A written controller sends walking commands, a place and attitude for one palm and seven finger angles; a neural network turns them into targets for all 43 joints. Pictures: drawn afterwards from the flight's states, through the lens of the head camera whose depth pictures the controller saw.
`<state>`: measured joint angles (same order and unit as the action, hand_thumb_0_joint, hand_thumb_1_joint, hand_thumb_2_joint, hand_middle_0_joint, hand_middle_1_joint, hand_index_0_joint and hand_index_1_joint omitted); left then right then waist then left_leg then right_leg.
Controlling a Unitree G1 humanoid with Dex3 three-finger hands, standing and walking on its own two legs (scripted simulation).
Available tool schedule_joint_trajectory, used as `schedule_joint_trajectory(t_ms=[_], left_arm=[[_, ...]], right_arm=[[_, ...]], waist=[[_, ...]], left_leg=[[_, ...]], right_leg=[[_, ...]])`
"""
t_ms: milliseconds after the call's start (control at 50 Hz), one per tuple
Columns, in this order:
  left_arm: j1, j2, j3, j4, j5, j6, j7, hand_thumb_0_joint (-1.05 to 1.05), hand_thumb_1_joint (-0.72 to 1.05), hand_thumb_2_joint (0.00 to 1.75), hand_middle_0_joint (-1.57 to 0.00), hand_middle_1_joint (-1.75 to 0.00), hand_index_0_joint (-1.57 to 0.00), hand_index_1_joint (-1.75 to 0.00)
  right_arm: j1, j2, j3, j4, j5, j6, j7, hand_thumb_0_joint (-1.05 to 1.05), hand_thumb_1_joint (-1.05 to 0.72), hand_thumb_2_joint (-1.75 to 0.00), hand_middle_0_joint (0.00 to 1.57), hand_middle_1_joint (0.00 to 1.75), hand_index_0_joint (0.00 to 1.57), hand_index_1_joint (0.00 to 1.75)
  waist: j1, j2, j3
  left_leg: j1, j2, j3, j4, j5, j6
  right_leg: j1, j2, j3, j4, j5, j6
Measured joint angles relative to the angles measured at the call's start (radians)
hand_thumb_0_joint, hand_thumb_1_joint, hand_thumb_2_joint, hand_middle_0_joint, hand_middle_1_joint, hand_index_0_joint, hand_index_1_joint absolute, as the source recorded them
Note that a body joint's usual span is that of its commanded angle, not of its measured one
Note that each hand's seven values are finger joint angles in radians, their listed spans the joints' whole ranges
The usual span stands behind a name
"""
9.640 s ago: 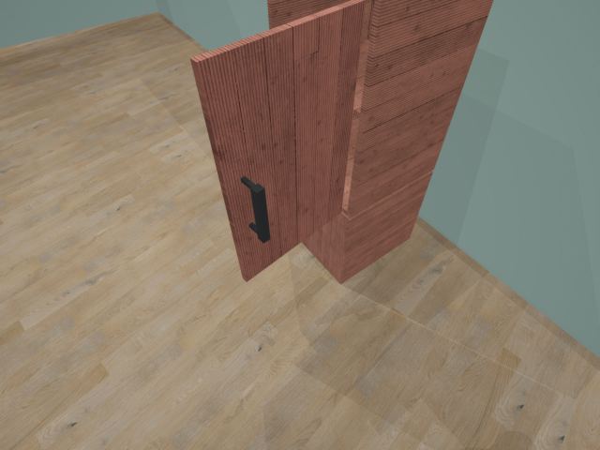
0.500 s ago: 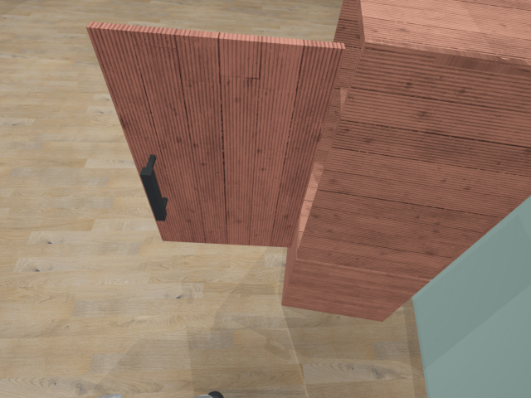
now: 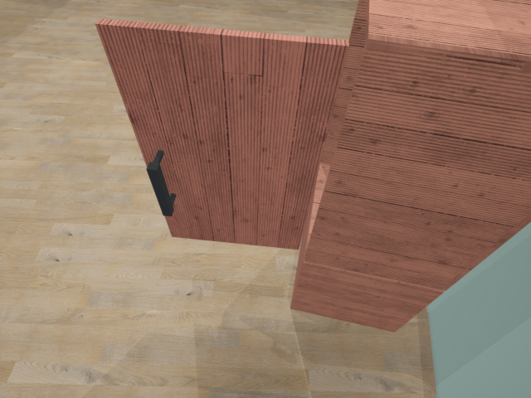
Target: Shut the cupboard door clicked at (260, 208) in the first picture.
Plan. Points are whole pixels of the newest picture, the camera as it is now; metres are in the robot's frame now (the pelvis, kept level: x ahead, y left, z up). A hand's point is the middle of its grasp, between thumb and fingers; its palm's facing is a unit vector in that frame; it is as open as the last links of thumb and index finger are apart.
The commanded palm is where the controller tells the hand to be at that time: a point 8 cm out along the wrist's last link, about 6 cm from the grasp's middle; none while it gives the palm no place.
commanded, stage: come to a stop and stand still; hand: left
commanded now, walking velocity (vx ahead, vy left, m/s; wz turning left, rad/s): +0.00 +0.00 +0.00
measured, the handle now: (164, 184) +0.52 +0.27 -0.07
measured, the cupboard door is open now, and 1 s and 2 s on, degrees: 97 97 97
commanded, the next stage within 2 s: look again from close up in 1.02 s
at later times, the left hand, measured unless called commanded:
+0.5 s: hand out of the picture +0.00 +0.23 -0.16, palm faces -0.01 -0.97 -0.25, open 7.4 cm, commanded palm none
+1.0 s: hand out of the picture -0.11 +0.20 -0.17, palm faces +0.01 -0.98 -0.22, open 7.4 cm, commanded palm none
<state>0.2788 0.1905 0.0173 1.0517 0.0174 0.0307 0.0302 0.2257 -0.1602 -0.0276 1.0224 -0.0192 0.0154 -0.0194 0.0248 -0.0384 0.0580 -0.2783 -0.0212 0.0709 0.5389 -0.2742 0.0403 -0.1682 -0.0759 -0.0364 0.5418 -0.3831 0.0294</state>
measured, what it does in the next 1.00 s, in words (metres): shifts its weight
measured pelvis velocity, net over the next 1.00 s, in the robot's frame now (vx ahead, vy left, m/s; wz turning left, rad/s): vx -0.08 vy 0.01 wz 0.00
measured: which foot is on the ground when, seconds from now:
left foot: down 0.00-1.00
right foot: down 0.00-1.00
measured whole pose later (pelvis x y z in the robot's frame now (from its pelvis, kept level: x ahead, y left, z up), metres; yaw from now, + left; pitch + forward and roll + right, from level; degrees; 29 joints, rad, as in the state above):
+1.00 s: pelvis -0.08 +0.01 +0.01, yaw +0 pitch -2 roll -1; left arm 0.38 0.19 0.00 1.08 0.02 0.01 0.03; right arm 0.28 -0.21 -0.03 1.11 -0.01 0.02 -0.01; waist 0.00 0.01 0.02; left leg -0.30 -0.01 0.06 0.44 -0.12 0.04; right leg -0.20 -0.04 -0.01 0.46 -0.23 0.03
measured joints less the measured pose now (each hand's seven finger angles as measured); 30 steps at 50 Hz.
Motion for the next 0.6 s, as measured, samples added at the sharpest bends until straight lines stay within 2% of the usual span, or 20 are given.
schedule_joint_trajectory(t_ms=[80, 320, 460, 600], left_arm=[[0.023, 0.010, -0.005, -0.044, 0.006, -0.025, 0.013, 0.01, 0.91, 0.90, -0.20, -0.30, -0.20, -0.30], [-0.014, 0.046, -0.013, -0.143, 0.006, -0.011, 0.017, 0.01, 0.91, 0.90, -0.20, -0.30, -0.20, -0.30], [-0.012, 0.046, -0.020, -0.136, 0.009, -0.001, -0.001, 0.00, 0.91, 0.90, -0.20, -0.30, -0.20, -0.30], [0.043, 0.041, -0.017, -0.089, 0.011, 0.000, -0.007, 0.00, 0.91, 0.90, -0.20, -0.30, -0.20, -0.30]], right_arm=[[-0.027, -0.011, -0.009, -0.069, -0.003, -0.009, 0.002, 0.01, -0.91, -0.90, 0.20, 0.29, 0.20, 0.30], [-0.078, -0.034, -0.001, -0.119, -0.003, -0.007, 0.011, 0.01, -0.91, -0.90, 0.20, 0.29, 0.20, 0.30], [-0.038, -0.050, 0.004, -0.090, -0.004, 0.005, 0.022, 0.01, -0.91, -0.90, 0.21, 0.29, 0.21, 0.30], [0.024, -0.062, -0.002, -0.030, -0.001, 0.018, 0.023, 0.01, -0.91, -0.90, 0.21, 0.29, 0.21, 0.30]], waist=[[-0.008, 0.034, -0.026], [-0.008, 0.037, -0.045], [-0.018, 0.034, -0.045], [-0.029, 0.041, -0.034]], left_leg=[[-0.040, 0.012, -0.009, 0.056, -0.023, -0.002], [-0.022, 0.007, 0.003, 0.079, -0.009, 0.024], [-0.018, 0.000, 0.010, 0.006, 0.061, 0.031], [-0.017, -0.007, 0.009, -0.072, 0.126, 0.024]], right_leg=[[-0.014, 0.011, -0.008, 0.003, 0.006, 0.018], [0.003, 0.003, 0.004, 0.022, 0.026, 0.036], [-0.009, 0.000, 0.010, -0.023, 0.082, 0.020], [-0.026, 0.004, 0.019, -0.057, 0.120, 0.004]])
